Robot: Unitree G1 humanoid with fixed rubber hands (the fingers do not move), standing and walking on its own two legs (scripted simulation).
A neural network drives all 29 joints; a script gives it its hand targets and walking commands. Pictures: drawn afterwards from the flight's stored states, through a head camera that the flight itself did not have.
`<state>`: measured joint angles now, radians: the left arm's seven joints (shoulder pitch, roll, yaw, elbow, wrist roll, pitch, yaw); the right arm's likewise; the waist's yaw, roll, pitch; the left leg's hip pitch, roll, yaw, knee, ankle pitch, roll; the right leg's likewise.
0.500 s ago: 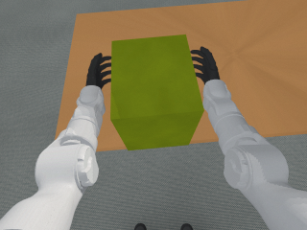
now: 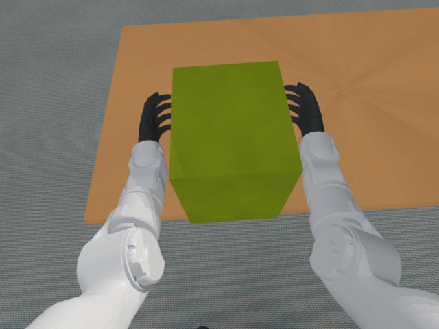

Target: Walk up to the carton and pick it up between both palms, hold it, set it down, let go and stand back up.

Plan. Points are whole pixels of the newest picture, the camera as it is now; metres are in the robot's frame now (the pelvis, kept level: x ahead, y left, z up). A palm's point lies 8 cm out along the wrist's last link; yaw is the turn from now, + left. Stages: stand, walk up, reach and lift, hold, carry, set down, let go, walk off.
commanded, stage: reach and lift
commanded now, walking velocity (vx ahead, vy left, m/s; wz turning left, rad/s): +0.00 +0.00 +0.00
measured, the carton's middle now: (230, 149) +0.46 -0.01 -0.03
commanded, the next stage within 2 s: none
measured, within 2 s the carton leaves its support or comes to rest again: leaves its support in 1.64 s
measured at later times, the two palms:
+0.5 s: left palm (151, 137) +0.46 +0.13 +0.04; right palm (310, 127) +0.46 -0.16 +0.04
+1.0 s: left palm (151, 137) +0.46 +0.13 +0.04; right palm (309, 128) +0.45 -0.16 +0.04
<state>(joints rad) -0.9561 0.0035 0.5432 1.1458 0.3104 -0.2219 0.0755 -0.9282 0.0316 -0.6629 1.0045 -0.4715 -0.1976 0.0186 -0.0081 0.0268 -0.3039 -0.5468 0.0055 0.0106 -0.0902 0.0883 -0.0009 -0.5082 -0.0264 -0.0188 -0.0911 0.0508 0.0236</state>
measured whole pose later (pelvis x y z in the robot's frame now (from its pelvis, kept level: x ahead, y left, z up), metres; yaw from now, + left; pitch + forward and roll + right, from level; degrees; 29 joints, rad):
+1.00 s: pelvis +0.00 +0.00 +0.00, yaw +0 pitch +32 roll +0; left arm -0.99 0.00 0.58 1.17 0.36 -0.23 0.11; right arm -0.93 0.04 -0.69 0.99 -0.49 -0.19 0.01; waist 0.00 0.02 -0.31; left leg -0.57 0.01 0.03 -0.09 0.10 0.00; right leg -0.53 -0.02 -0.02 -0.09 0.06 0.02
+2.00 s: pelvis -0.02 -0.01 +0.01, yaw +2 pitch +20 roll +0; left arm -0.95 0.03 0.39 1.20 0.21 -0.05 0.13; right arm -0.85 0.02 -0.47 0.99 -0.26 -0.03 -0.08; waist 0.01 0.03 -0.29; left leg -0.39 0.02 0.01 -0.03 0.07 -0.01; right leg -0.33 -0.01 -0.04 -0.04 0.02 0.01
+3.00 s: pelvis -0.04 -0.01 +0.01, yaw +3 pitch +7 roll +0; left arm -0.77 -0.05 0.40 0.70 0.26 0.32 0.06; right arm -0.76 0.02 -0.28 0.76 -0.14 0.24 -0.10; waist -0.02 0.02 -0.17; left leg -0.14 0.02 -0.01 -0.07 0.09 -0.01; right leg -0.08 0.00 -0.05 -0.07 0.03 0.00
